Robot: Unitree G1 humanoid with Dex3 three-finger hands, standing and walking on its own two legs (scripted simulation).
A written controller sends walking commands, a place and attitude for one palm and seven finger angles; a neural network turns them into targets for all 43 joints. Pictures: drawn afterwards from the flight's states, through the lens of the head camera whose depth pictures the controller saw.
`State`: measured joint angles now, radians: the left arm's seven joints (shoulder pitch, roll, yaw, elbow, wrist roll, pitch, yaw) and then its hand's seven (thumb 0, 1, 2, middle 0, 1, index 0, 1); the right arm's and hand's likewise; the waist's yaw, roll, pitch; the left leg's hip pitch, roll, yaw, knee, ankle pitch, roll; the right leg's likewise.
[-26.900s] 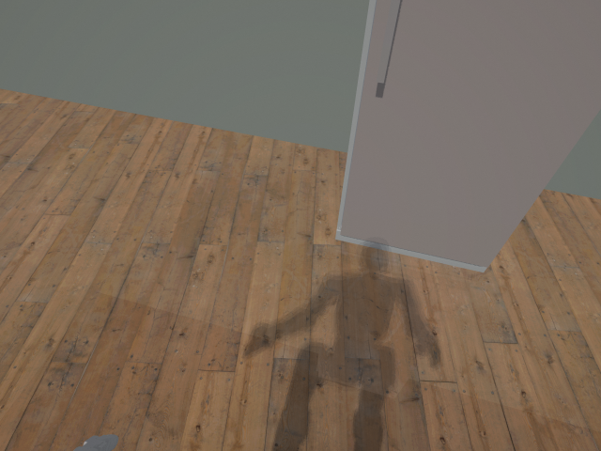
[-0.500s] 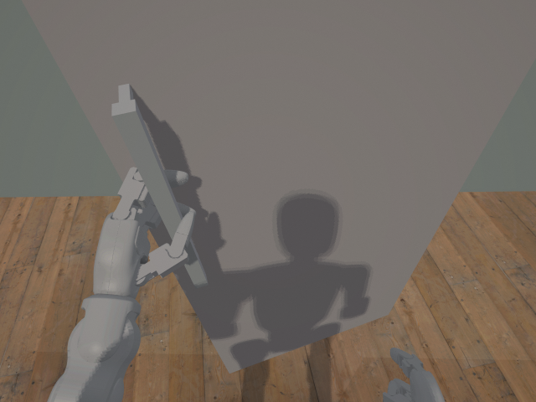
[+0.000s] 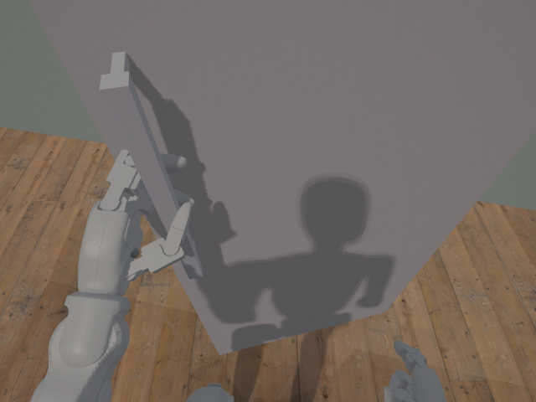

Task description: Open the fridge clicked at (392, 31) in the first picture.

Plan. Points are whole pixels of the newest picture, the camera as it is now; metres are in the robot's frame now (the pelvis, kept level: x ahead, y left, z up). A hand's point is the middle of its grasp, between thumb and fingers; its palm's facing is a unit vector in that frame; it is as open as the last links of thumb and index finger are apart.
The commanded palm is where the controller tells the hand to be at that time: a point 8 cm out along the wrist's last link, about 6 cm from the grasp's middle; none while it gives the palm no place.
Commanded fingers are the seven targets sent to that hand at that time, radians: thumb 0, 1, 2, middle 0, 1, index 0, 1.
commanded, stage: walk backward, drawing the door open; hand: left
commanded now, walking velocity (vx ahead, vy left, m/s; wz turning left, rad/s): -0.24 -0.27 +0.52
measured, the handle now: (168, 196) +0.32 +0.12 +0.18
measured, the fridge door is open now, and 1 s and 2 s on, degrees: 26 46 67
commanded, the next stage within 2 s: stop walking and hold the door back in 1.46 s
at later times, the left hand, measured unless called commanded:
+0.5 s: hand (204, 261) +0.24 +0.07 +0.18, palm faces +0.46 -0.86 -0.22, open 6.4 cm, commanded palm +0.18 +0.10 +0.19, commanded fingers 0.00 0.90 0.90 -0.45 -1.40 -0.45 -1.40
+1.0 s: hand (281, 383) +0.13 -0.01 +0.18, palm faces +0.80 -0.54 -0.27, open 6.5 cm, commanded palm +0.06 +0.00 +0.19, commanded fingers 0.00 0.90 0.90 -0.45 -1.40 -0.45 -1.40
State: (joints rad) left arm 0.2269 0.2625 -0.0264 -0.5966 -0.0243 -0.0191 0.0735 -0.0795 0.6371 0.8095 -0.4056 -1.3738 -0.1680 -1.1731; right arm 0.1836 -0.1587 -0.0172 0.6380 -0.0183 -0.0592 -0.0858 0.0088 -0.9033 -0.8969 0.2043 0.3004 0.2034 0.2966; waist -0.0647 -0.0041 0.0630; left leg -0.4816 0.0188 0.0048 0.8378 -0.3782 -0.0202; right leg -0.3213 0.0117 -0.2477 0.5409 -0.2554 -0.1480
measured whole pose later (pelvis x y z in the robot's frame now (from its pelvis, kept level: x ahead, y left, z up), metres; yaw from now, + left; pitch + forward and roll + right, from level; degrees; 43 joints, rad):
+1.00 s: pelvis +0.02 -0.35 -0.01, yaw +41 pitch +0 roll -1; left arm 0.04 0.30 0.23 -0.43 -0.07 -0.06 0.10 -0.07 0.65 0.83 -0.46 -1.40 -0.25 -1.33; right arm 0.11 -0.15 0.01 0.63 0.02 -0.08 -0.04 0.01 -0.90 -0.90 0.21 0.30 0.21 0.30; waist 0.00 0.07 0.18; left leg -0.44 0.10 -0.17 0.86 -0.47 -0.05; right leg -0.34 -0.03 -0.05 0.59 -0.25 0.03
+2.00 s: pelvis +0.02 -0.58 +0.01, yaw +69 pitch -2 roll -1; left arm -0.50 0.29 0.07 0.27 -0.03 -0.09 0.12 -0.02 0.65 0.81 -0.45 -1.46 -0.42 -1.39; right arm 0.17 -0.23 -0.01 0.65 0.03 -0.07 -0.09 0.01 -0.90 -0.90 0.20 0.30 0.20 0.30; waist 0.01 0.01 0.10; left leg -0.19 0.02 0.03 0.49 -0.26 0.03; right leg -0.45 -0.03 -0.06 0.89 -0.39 0.02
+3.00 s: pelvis +0.05 -0.61 +0.00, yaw +67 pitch +1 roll +0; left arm -0.55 0.36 0.24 0.60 -0.06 -0.29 0.02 0.00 -0.27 0.34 -0.44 -1.38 -0.33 -1.32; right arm 0.30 -0.27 0.01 0.71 0.03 -0.16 -0.07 0.01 -0.90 -0.90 0.21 0.30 0.21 0.30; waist -0.01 0.00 -0.02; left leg -0.37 0.04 0.05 0.57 -0.23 -0.01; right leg -0.36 0.00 -0.04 0.60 -0.26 -0.03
